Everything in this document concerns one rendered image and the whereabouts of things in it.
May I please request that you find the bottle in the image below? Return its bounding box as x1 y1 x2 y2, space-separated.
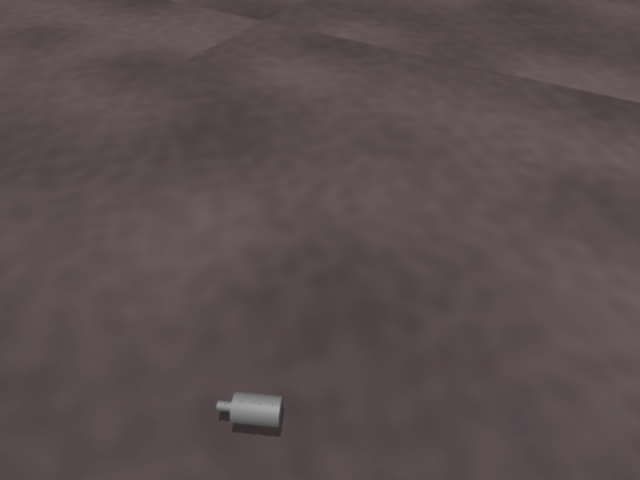
216 392 283 428

